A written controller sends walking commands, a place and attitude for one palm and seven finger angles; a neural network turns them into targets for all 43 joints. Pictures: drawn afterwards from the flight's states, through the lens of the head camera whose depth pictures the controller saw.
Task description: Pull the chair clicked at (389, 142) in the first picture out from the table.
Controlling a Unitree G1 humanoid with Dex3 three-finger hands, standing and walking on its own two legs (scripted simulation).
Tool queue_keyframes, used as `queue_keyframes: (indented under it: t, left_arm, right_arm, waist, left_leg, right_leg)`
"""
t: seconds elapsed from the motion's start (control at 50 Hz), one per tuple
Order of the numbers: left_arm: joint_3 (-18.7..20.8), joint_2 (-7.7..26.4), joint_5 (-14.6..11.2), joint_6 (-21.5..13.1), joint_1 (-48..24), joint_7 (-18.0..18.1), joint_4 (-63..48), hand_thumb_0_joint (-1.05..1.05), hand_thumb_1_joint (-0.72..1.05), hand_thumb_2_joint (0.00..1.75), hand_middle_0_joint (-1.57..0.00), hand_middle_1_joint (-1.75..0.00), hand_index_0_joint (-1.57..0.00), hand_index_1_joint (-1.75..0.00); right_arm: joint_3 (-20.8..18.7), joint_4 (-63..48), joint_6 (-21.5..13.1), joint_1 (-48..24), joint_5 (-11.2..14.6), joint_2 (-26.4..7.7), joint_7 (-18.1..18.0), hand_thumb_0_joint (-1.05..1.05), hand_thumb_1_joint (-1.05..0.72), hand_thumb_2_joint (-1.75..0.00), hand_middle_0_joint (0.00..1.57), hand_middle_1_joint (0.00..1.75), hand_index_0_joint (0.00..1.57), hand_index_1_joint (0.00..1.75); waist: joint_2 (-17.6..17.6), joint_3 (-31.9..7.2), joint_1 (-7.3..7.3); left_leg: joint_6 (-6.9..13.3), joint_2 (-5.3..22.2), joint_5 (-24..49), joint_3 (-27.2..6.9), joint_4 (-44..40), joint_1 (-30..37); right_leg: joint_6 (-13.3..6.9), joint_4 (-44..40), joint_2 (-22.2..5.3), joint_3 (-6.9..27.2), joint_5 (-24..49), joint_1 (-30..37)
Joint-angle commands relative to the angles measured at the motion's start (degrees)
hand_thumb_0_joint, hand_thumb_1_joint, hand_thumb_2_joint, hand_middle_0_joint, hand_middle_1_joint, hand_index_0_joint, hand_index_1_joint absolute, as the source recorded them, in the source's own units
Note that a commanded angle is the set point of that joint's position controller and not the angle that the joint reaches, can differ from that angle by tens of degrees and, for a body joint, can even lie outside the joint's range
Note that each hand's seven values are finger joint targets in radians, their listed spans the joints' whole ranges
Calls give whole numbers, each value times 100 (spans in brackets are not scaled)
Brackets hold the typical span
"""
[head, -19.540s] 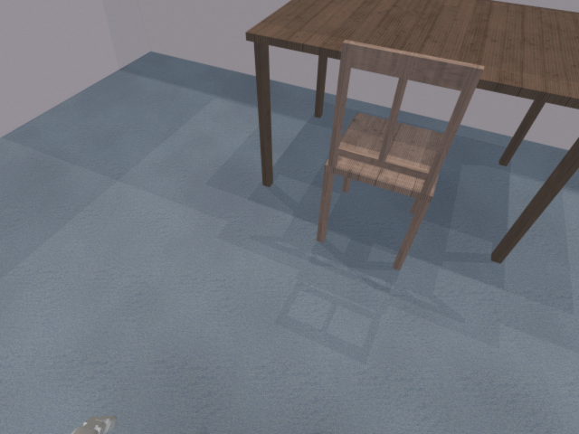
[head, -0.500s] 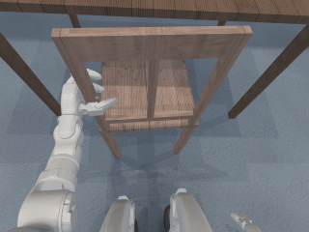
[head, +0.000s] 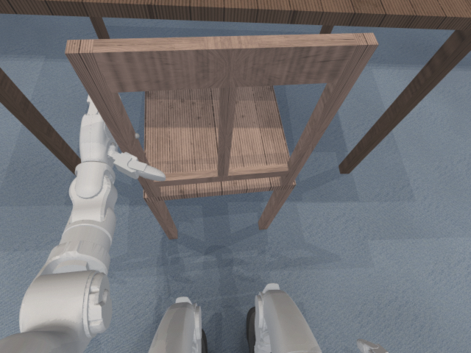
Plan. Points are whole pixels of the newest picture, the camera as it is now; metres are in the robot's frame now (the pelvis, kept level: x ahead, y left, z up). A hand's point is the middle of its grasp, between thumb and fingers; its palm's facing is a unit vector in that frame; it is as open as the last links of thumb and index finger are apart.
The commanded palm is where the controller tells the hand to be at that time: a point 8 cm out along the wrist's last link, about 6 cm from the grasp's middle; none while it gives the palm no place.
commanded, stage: draw the fingers out of the gap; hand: left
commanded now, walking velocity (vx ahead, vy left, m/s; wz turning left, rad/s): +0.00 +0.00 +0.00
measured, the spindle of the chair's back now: (224, 138) +0.47 +0.00 +0.01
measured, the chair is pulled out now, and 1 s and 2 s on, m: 0.03 0.03 0.03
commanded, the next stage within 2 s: aim the fingers beside a spindle in 0.82 s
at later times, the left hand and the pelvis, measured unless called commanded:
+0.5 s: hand (134, 174) +0.40 +0.15 +0.02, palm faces +0.01 -1.00 -0.03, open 17.5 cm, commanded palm +0.37 +0.19 +0.03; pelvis +0.01 +0.00 +0.01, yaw +0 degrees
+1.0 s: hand (133, 222) +0.32 +0.14 +0.02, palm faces -0.01 -1.00 -0.03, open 17.5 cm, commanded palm +0.31 +0.20 +0.03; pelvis +0.01 -0.01 +0.01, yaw +2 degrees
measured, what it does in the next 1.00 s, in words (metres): stands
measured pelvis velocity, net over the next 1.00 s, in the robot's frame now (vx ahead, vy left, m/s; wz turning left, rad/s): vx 0.01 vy -0.01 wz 0.03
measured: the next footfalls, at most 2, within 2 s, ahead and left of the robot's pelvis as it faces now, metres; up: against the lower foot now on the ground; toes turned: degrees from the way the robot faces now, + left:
none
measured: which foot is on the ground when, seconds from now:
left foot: down 0.00-1.00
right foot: down 0.00-1.00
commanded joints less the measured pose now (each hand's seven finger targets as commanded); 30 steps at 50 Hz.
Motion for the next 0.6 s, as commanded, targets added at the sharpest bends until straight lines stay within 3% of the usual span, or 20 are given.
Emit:
queue_keyframes:
  t: [0.0,0.02,0.04,0.08,0.14,0.18,0.24,0.3,0.34,0.38,0.46,0.58]
  left_arm:
    - [210,988,-15,-375,-2059,81,-1165,0,-55,20,0,0,0,0]
    - [273,1061,-21,-410,-2010,105,-1350,0,-55,20,0,0,0,0]
    - [243,1158,22,-448,-2583,149,-1296,0,-55,20,0,0,0,0]
    - [412,1209,22,-489,-1926,148,-1347,0,-55,20,0,0,0,0]
    - [213,857,-95,-422,-908,18,-1674,0,-55,20,0,0,0,0]
    - [-106,475,-178,-318,-425,-53,-1996,0,-55,20,0,0,0,0]
    - [-223,315,-282,-194,-169,13,-2253,0,-55,20,0,0,0,0]
    - [-236,374,-252,-312,-262,163,-2786,0,-55,20,0,0,0,0]
    - [-430,277,-190,-456,-354,234,-3198,0,-55,20,0,0,0,0]
    - [-640,65,-140,-496,-241,267,-3134,0,-55,20,0,0,0,0]
    - [-752,-75,-140,-411,521,247,-3299,0,-55,20,0,0,0,0]
    - [-867,-187,-237,-136,1177,232,-3612,0,-55,20,0,0,0,0]
  right_arm:
    - [-349,-431,-56,649,-29,-942,-41,0,-90,-90,20,30,20,30]
    - [-352,-475,-52,634,-34,-937,-39,0,-90,-90,20,30,20,30]
    - [-334,-396,-49,643,-51,-940,-67,0,-90,-90,20,30,20,30]
    - [-344,-454,-45,659,-59,-923,-43,0,-90,-90,20,30,20,30]
    - [-370,-650,-18,579,-18,-872,25,0,-90,-90,20,30,20,30]
    - [-393,-716,6,500,56,-828,65,0,-90,-90,20,30,20,30]
    - [-407,-735,0,395,107,-835,40,0,-90,-90,20,30,20,30]
    - [-412,-705,-76,303,95,-817,-4,0,-90,-90,20,30,20,30]
    - [-418,-720,-146,209,70,-807,-29,0,-90,-90,20,30,20,30]
    - [-421,-660,-195,146,63,-787,-31,0,-90,-90,20,30,20,30]
    - [-446,-734,-227,45,72,-788,-24,0,-90,-90,20,30,20,30]
    - [-395,-996,-200,-246,143,-738,-36,0,-90,-90,20,30,20,30]
  waist:
    - [243,-2761,-87]
    - [336,-2948,-32]
    - [310,-2873,-232]
    - [366,-3076,-8]
    - [337,-3303,176]
    - [399,-3099,204]
    - [-25,-2625,125]
    - [137,-2578,152]
    - [323,-2658,144]
    - [337,-2462,100]
    - [355,-2618,268]
    - [-45,-2280,361]
  left_leg:
    - [-237,-12,2010,-486,-1061,1547]
    - [-233,-28,2126,-447,-1036,1600]
    - [-220,-14,2109,-479,-941,1531]
    - [-254,-24,2353,-458,-979,1684]
    - [-288,-4,2805,-409,-1066,1859]
    - [-330,48,2950,-420,-1170,2013]
    - [-267,38,2460,-391,-1248,1729]
    - [-307,32,2323,-433,-1276,1865]
    - [-354,46,2421,-498,-1238,2093]
    - [-402,62,2374,-550,-1220,2171]
    - [-464,59,2750,-574,-1224,2357]
    - [-325,-23,2065,-478,-1310,1829]
  right_leg:
    - [-62,-680,133,275,1167,1839]
    - [-66,-664,134,309,1292,1966]
    - [-45,-621,135,315,1308,1795]
    - [-70,-611,148,312,1474,2017]
    - [-102,-623,159,292,1864,2385]
    - [-95,-696,162,241,1853,2290]
    - [-65,-814,167,224,1609,2286]
    - [-64,-791,139,217,1436,2146]
    - [-82,-723,120,204,1362,1957]
    - [-85,-707,120,160,1228,1736]
    - [-105,-656,103,129,1382,1827]
    - [-88,-754,80,181,1205,2162]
